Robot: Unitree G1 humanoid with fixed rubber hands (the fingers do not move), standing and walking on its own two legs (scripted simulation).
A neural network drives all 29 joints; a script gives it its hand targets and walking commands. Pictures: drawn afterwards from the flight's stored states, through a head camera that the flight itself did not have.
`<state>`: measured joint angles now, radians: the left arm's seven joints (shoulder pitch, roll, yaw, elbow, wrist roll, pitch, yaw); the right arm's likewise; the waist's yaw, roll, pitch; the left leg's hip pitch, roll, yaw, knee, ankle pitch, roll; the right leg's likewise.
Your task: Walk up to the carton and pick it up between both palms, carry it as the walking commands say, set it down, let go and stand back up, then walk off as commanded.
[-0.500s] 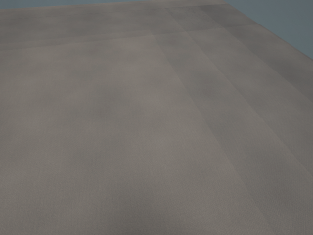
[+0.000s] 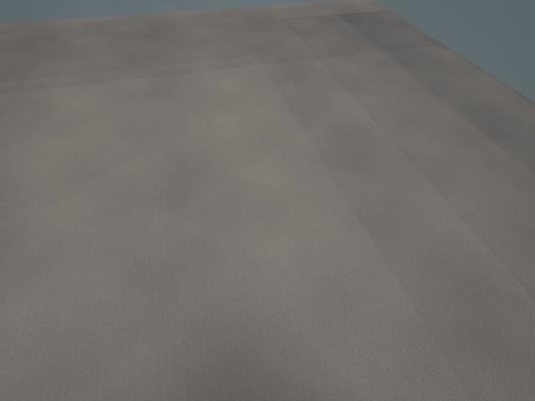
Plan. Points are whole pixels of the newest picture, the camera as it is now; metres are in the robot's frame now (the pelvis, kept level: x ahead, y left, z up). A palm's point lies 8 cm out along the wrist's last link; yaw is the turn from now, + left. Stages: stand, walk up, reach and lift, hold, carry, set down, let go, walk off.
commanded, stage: walk off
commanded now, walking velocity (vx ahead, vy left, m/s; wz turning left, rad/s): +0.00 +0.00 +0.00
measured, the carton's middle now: out of the picture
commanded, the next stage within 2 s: none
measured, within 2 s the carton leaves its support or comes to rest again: neither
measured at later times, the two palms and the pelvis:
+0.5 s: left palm out of the picture +0.09 +0.27 -0.14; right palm out of the picture +0.12 -0.21 -0.13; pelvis +0.07 +0.03 +0.00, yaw +1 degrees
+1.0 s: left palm (189, 253) +0.42 +0.17 -0.12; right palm (414, 265) +0.41 -0.32 -0.14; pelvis +0.37 -0.08 +0.00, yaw +1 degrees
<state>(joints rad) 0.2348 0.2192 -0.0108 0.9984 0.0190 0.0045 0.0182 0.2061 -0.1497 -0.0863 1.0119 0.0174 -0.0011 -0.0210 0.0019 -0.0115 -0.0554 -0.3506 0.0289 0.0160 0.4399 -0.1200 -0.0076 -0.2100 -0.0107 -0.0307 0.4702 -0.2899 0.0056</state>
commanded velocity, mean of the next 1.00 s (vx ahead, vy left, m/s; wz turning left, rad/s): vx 0.96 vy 0.00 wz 0.00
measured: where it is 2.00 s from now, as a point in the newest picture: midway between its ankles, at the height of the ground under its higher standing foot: (287, 202)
